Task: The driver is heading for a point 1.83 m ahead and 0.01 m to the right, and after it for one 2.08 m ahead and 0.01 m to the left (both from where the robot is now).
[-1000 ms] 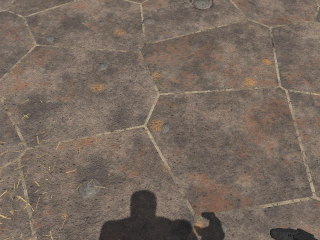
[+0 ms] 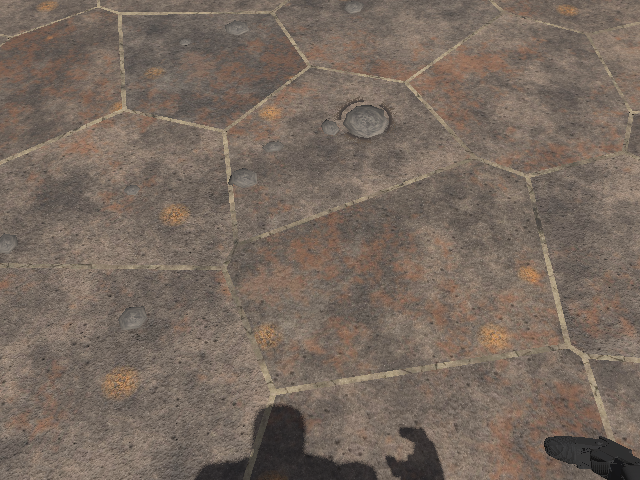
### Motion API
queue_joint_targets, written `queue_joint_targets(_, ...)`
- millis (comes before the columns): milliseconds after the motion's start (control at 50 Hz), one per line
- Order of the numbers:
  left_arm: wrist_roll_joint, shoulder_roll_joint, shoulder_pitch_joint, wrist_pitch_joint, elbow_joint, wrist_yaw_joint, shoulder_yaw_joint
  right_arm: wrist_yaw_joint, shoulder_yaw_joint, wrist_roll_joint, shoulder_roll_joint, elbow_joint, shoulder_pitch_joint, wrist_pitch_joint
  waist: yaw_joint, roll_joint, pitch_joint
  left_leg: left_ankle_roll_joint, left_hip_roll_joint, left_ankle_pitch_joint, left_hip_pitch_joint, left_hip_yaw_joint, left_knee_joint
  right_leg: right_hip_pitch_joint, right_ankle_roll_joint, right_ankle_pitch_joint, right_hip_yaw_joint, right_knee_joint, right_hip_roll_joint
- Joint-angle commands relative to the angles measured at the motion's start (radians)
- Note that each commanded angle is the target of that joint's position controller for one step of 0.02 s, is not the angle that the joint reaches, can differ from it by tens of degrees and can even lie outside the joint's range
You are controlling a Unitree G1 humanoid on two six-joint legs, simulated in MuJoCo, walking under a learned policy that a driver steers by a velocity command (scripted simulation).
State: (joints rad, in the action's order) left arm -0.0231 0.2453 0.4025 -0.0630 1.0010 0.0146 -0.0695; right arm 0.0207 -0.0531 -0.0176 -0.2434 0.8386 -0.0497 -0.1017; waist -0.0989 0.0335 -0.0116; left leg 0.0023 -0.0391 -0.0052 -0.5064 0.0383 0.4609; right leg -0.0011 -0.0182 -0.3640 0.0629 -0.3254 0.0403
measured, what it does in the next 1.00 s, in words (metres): walks ahead, turning right: left foot, then right foot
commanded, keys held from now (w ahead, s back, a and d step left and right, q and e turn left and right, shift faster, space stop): w+e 0.30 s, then w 0.70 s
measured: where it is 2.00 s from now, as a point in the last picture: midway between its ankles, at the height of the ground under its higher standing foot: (461, 250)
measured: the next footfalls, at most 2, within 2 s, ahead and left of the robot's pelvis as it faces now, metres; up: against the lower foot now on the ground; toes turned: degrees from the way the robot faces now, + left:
left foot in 0.02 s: +0.18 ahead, +0.13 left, +0.00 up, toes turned -2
right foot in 0.54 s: +0.41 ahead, -0.19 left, +0.00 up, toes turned -19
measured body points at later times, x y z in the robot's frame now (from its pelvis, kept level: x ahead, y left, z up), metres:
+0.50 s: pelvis +0.25 -0.02 +0.00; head +0.28 -0.03 +0.45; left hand +0.52 +0.15 -0.09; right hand +0.16 -0.29 -0.14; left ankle +0.14 +0.13 -0.73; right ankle +0.37 -0.18 -0.71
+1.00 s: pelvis +0.51 -0.11 +0.01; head +0.53 -0.12 +0.45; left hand +0.59 +0.16 -0.13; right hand +0.63 -0.40 -0.10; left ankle +0.74 -0.02 -0.69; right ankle +0.37 -0.17 -0.73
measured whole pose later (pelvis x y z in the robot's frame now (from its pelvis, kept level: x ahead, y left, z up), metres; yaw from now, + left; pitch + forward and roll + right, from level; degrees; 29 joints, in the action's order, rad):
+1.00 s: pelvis +0.51 -0.11 +0.01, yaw -16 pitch +2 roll -2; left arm -0.01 0.25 0.35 -0.07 0.93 0.00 -0.07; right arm 0.03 -0.05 -0.01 -0.26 0.88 0.02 -0.07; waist -0.07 0.05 -0.01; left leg 0.01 -0.10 0.07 -0.64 0.00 0.57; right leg -0.04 -0.04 -0.29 -0.05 -0.21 0.05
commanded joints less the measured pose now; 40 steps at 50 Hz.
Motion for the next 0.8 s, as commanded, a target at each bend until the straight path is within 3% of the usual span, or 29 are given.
queue_joint_targets(20, 0.004, 0.136, -0.066, -0.001, -0.074, 0.006, -0.024, -0.010, -0.066, 0.011, -0.199, 0.007, 0.228, -0.027, 0.189, -0.111, 0.136, 0.066, -0.035, -0.046, 0.423, 0.024, 0.001, 0.165, -0.108, 0.483, 0.132, -0.251, -0.170)
queue_joint_targets(40, 0.029, 0.075, -0.062, -0.002, -0.111, 0.005, -0.005, -0.019, -0.084, 0.019, -0.275, 0.027, 0.408, -0.023, 0.241, 0.047, 0.312, 0.115, -0.237, -0.059, 0.718, 0.229, 0.027, 0.353, -0.065, 0.189, 0.044, -0.578, -0.074)
queue_joint_targets(60, -0.008, 0.011, 0.066, -0.022, -0.136, 0.001, 0.011, -0.012, -0.087, 0.025, -0.307, 0.040, 0.415, -0.011, 0.161, 0.366, 0.402, 0.256, -0.416, -0.274, 0.932, 0.671, -0.119, 0.687, -0.028, -0.256, 0.020, -0.848, 0.023)
queue_joint_targets(80, -0.026, 0.126, 0.020, -0.025, -0.115, 0.003, -0.014, -0.012, -0.058, 0.020, -0.190, 0.016, 0.365, -0.009, 0.180, 0.207, 0.296, 0.226, -0.375, -0.418, 0.843, 0.638, -0.161, 0.776, -0.028, -0.218, 0.088, -0.965, -0.052)
queue_joint_targets(100, -0.028, 0.163, -0.064, -0.023, -0.133, 0.003, -0.027, -0.015, -0.042, 0.014, -0.132, 0.005, 0.307, -0.009, 0.183, 0.123, 0.171, 0.179, -0.338, -0.403, 0.704, 0.464, -0.175, 0.800, -0.035, -0.118, 0.066, -0.968, -0.091)
queue_joint_targets(120, -0.022, 0.143, -0.091, -0.016, -0.136, 0.007, -0.028, -0.013, -0.034, 0.020, -0.117, 0.000, 0.247, -0.009, 0.151, 0.051, 0.108, 0.159, -0.296, -0.309, 0.569, 0.356, -0.203, 0.750, -0.029, -0.035, 0.049, -0.945, -0.132)
queue_joint_targets(140, -0.011, 0.129, -0.108, -0.009, -0.142, 0.007, -0.034, -0.011, -0.029, 0.025, -0.095, 0.004, 0.209, -0.008, 0.130, 0.053, 0.057, 0.153, -0.262, -0.238, 0.476, 0.270, -0.234, 0.722, -0.027, 0.017, 0.049, -0.899, -0.157)
queue_joint_targets(160, -0.011, 0.108, -0.097, 0.002, -0.147, 0.003, -0.035, -0.013, -0.027, 0.033, -0.090, 0.009, 0.193, -0.009, 0.105, 0.082, 0.040, 0.147, -0.243, -0.192, 0.414, 0.201, -0.262, 0.675, -0.026, 0.051, 0.050, -0.874, -0.181)
queue_joint_targets(200, -0.014, 0.076, -0.111, 0.019, -0.168, -0.003, -0.033, -0.016, -0.033, 0.031, -0.097, 0.020, 0.196, -0.015, 0.094, 0.074, 0.022, 0.162, -0.236, -0.113, 0.373, 0.115, -0.304, 0.668, -0.019, 0.087, 0.036, -0.840, -0.195)
queue_joint_targets(300, -0.003, 0.070, -0.207, 0.029, -0.223, -0.017, -0.029, -0.034, -0.050, 0.033, -0.148, 0.042, 0.233, -0.013, 0.103, 0.025, -0.010, 0.170, -0.231, 0.034, 0.403, -0.054, -0.337, 0.731, 0.004, 0.290, 0.032, -0.638, -0.192)
queue_joint_targets(360, 0.004, 0.047, -0.311, 0.021, -0.252, -0.033, -0.011, -0.034, -0.052, 0.023, -0.163, 0.060, 0.283, -0.006, 0.142, 0.005, -0.043, 0.162, -0.213, 0.043, 0.406, -0.128, -0.350, 0.677, -0.004, 0.379, -0.020, -0.459, -0.166)
queue_joint_targets(440, 0.003, 0.053, -0.431, 0.018, -0.304, -0.053, 0.001, -0.028, -0.059, -0.001, -0.194, 0.098, 0.365, 0.014, 0.170, 0.008, -0.088, 0.162, -0.253, 0.069, 0.521, -0.147, -0.319, 0.679, -0.029, 0.312, -0.068, -0.317, -0.136)
queue_joint_targets(480, 0.003, 0.074, -0.445, 0.017, -0.322, -0.061, -0.002, -0.026, -0.065, -0.010, -0.213, 0.112, 0.377, 0.026, 0.152, 0.033, -0.080, 0.151, -0.277, 0.185, 0.580, -0.152, -0.263, 0.643, -0.055, 0.224, -0.093, -0.275, -0.113)
queue_joint_targets(500, 0.005, 0.093, -0.416, 0.016, -0.320, -0.063, -0.011, -0.027, -0.067, -0.014, -0.226, 0.114, 0.367, 0.031, 0.122, 0.054, -0.052, 0.141, -0.278, 0.343, 0.593, -0.165, -0.202, 0.568, -0.073, 0.187, -0.116, -0.255, -0.085)
queue_joint_targets(520, 0.008, 0.121, -0.315, 0.015, -0.294, -0.062, -0.028, -0.029, -0.066, -0.017, -0.233, 0.117, 0.348, 0.037, 0.056, 0.064, 0.011, 0.120, -0.258, 0.502, 0.579, -0.196, -0.076, 0.409, -0.096, 0.210, -0.147, -0.210, -0.045)
queue_joint_targets(540, 0.006, 0.175, -0.144, 0.015, -0.235, -0.055, -0.059, -0.033, -0.056, -0.013, -0.211, 0.117, 0.352, 0.041, -0.019, 0.046, 0.108, 0.089, -0.211, 0.544, 0.490, -0.232, 0.118, 0.151, -0.123, 0.267, -0.161, -0.187, -0.004)
queue_joint_targets(560, 0.008, 0.266, 0.031, 0.022, -0.197, -0.036, -0.091, -0.034, -0.038, 0.017, -0.171, 0.090, 0.356, 0.036, -0.076, -0.080, 0.237, 0.041, -0.161, 0.225, 0.233, -0.252, 0.445, -0.175, -0.183, 0.334, 0.074, -0.228, -0.174)
queue_joint_targets(580, 0.008, 0.336, 0.027, 0.020, -0.190, -0.034, -0.091, -0.019, 0.002, 0.023, -0.044, 0.070, 0.462, 0.011, 0.029, -0.299, 0.360, -0.008, 0.028, -0.567, -0.113, -0.152, 0.765, -0.407, -0.348, 0.148, 0.586, -0.080, -0.412)
queue_joint_targets(600, 0.012, 0.247, 0.035, 0.012, -0.207, -0.037, -0.064, -0.011, -0.020, -0.018, -0.136, 0.076, 0.369, -0.015, -0.027, -0.177, 0.372, 0.006, 0.009, -0.599, -0.202, 0.018, 0.874, -0.386, -0.334, 0.101, 0.644, 0.004, -0.426)
queue_joint_targets(620, 0.015, 0.207, -0.031, 0.002, -0.205, -0.038, -0.052, -0.009, -0.030, -0.044, -0.161, 0.044, 0.278, -0.027, -0.019, -0.163, 0.225, 0.024, -0.035, -0.519, -0.284, 0.004, 0.885, -0.278, -0.289, 0.178, 0.478, 0.011, -0.387)
queue_joint_targets(640, 0.013, 0.176, -0.104, -0.005, -0.216, -0.038, -0.042, -0.016, -0.028, -0.031, -0.151, 0.044, 0.253, -0.031, 0.015, -0.105, 0.150, 0.032, -0.083, -0.424, -0.258, -0.001, 0.826, -0.138, -0.257, 0.260, 0.356, 0.021, -0.344)
queue_joint_targets(660, 0.020, 0.142, -0.167, -0.009, -0.224, -0.040, -0.034, -0.023, -0.035, -0.012, -0.151, 0.052, 0.249, -0.026, 0.050, -0.093, 0.097, 0.030, -0.111, -0.362, -0.204, 0.001, 0.762, -0.007, -0.240, 0.322, 0.272, 0.049, -0.309)
queue_joint_targets(680, 0.030, 0.111, -0.201, -0.014, -0.229, -0.041, -0.025, -0.023, -0.038, -0.008, -0.145, 0.062, 0.279, -0.011, 0.088, -0.107, 0.081, 0.032, -0.132, -0.317, -0.136, 0.014, 0.731, 0.074, -0.228, 0.344, 0.220, 0.085, -0.284)
queue_joint_targets(740, 0.025, 0.126, -0.195, -0.033, -0.212, -0.037, -0.029, -0.026, -0.033, -0.001, -0.105, 0.064, 0.286, 0.025, 0.122, -0.092, 0.042, 0.014, -0.141, -0.244, -0.115, 0.013, 0.631, 0.158, -0.240, 0.374, 0.153, 0.168, -0.275)
queue_joint_targets(800, 0.024, 0.147, -0.147, -0.035, -0.184, -0.021, -0.033, -0.027, -0.032, 0.015, -0.101, 0.034, 0.195, 0.030, 0.104, -0.076, -0.003, -0.012, -0.135, -0.087, -0.195, 0.012, 0.467, 0.143, -0.231, 0.405, 0.091, 0.199, -0.261)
